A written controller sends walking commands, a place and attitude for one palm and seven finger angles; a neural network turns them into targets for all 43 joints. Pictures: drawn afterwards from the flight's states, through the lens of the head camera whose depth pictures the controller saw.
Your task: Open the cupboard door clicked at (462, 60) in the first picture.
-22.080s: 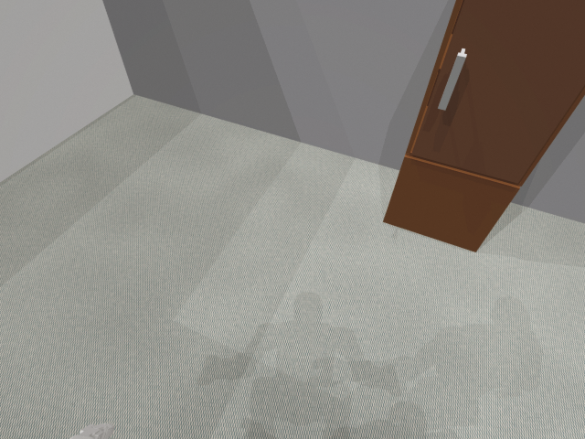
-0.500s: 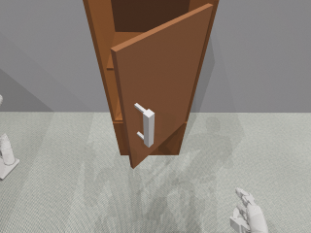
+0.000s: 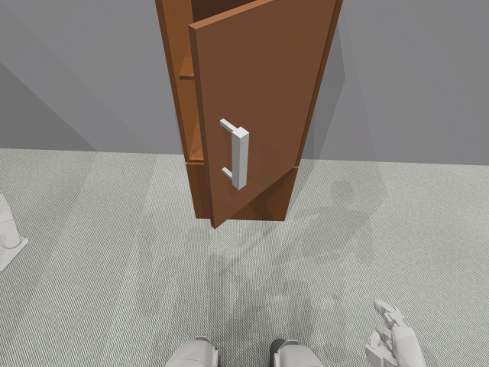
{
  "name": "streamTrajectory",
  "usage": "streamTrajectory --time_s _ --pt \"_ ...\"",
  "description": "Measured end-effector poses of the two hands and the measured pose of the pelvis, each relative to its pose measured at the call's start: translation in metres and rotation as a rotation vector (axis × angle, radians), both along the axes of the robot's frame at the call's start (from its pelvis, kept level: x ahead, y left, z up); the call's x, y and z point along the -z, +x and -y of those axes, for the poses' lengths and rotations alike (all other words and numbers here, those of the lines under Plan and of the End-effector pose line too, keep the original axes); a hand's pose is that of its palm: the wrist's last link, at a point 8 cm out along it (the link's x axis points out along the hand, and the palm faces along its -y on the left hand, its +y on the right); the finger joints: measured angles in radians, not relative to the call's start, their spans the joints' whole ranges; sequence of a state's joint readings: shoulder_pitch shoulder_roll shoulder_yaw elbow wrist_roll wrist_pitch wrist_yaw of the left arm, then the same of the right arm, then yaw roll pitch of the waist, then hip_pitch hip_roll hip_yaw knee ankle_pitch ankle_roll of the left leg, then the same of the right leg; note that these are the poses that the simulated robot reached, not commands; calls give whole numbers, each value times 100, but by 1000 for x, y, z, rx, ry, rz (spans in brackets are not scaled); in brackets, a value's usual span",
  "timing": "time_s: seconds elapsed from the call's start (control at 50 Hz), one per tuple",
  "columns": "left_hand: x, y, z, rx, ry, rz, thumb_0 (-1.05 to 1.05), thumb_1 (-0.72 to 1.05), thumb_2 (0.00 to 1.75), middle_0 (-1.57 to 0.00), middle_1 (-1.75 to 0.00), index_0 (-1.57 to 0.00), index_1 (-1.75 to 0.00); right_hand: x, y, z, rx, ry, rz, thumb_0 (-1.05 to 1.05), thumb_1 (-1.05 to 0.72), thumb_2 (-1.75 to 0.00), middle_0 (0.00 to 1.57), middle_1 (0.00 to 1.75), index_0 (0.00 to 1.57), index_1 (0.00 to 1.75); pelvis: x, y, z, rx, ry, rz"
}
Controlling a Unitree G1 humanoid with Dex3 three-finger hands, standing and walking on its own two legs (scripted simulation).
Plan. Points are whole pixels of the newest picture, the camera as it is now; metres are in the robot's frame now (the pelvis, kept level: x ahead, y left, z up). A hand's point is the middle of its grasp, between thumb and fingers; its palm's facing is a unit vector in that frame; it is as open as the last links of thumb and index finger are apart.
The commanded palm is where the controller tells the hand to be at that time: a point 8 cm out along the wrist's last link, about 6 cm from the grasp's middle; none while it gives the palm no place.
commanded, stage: step back with the hand held close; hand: left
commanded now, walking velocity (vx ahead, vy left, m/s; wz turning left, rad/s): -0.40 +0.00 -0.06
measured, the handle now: (232, 155) +0.53 +0.06 -0.01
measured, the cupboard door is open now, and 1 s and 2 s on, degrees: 45 45 45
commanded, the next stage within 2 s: stop stepping back and stand still in 0.14 s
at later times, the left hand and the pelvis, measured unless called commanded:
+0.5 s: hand out of the picture +0.10 +0.26 +0.19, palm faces +0.42 -0.78 -0.47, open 7.4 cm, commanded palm +0.03 +0.29 +0.20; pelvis -0.11 -0.01 +0.02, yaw +0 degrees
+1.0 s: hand out of the picture +0.08 +0.23 +0.19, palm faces +0.40 -0.77 -0.50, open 7.4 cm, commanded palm +0.02 +0.27 +0.20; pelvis -0.13 -0.02 +0.02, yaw -2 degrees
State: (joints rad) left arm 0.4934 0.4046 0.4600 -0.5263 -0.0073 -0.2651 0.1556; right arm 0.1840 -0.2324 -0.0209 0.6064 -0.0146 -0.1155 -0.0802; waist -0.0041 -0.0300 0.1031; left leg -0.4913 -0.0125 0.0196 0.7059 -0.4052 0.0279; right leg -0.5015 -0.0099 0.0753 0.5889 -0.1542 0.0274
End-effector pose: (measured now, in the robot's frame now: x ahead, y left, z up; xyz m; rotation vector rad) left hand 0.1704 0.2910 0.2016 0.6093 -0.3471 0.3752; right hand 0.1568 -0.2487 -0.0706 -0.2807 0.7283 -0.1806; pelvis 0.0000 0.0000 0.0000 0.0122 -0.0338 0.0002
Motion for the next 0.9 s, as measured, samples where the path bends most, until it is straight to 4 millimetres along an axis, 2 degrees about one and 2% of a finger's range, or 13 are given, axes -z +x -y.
streamTrajectory --time_s 0.08,0.14,0.2,0.24,0.28,0.34,0.38,0.44,0.54,0.62,0.7,0.8,0.9 --pt "-7 -18 4 17 33 25 1 88 90 -21 -30 -22 -30 0 -19 -2 12 -10 18 1 -90 -90 20 30 21 30 2 -21 5 -48 -57 2" --pt "-17 -44 5 2 59 64 1 88 90 -21 -30 -22 -30 5 -31 -5 6 42 30 1 -90 -90 20 30 21 30 5 -30 14 -68 -56 3" --pt "-13 -71 6 -52 76 44 1 88 90 -21 -30 -22 -30 15 -36 -7 -24 87 46 1 -90 -90 20 30 21 30 12 -44 21 -37 -8 -29" --pt "-9 -83 5 -81 41 9 1 88 90 -21 -30 -22 -30 17 -43 -8 -58 87 5 1 -90 -90 20 30 21 30 5 -56 19 -24 -5 -23" --pt "-8 -90 3 -100 -17 -25 1 88 90 -21 -30 -22 -30 9 -52 -11 -73 82 -41 1 -90 -90 20 30 21 30 -8 -64 17 -15 13 -23" --pt "-6 -95 2 -96 -67 -53 1 88 90 -21 -30 -21 -30 -12 -64 -17 -72 67 -34 2 -90 -90 20 30 21 30 -23 -74 15 -2 44 -38" --pt "-4 -95 1 -71 -83 -59 1 88 90 -21 -30 -21 -30 -22 -69 -18 -69 49 14 2 -90 -90 20 30 21 30 -25 -81 11 -3 34 -50" --pt "-2 -98 -1 -16 -59 -40 1 88 90 -21 -30 -21 -30 -26 -77 -16 -49 20 83 1 -90 -90 20 30 21 30 -15 -95 3 -26 -20 -58" --pt "-6 -115 -3 -12 -40 -69 1 88 90 -21 -30 -21 -30 -36 -107 -16 -28 40 95 1 -90 -90 20 30 21 30 -22 -113 9 13 8 -32" --pt "-10 -129 12 4 -25 -63 1 88 90 -21 -30 -21 -30 -27 -132 -9 -21 64 82 1 -90 -90 20 30 21 30 -19 -123 16 37 10 -28" --pt "-6 -133 23 12 -52 -77 1 88 90 -21 -30 -21 -30 -13 -158 6 16 62 5 1 -90 -90 20 30 21 30 -19 -133 21 45 8 -30" --pt "-4 -134 26 15 -72 -67 1 88 90 -21 -30 -22 -30 -8 -188 24 74 36 -64 1 -90 -90 20 30 21 30 -21 -137 22 40 21 -29" --pt "-5 -136 25 36 -44 -53 1 88 90 -21 -30 -21 -30 -3 -203 32 123 14 -58 1 -90 -90 20 30 21 30 -15 -138 19 42 6 -13"
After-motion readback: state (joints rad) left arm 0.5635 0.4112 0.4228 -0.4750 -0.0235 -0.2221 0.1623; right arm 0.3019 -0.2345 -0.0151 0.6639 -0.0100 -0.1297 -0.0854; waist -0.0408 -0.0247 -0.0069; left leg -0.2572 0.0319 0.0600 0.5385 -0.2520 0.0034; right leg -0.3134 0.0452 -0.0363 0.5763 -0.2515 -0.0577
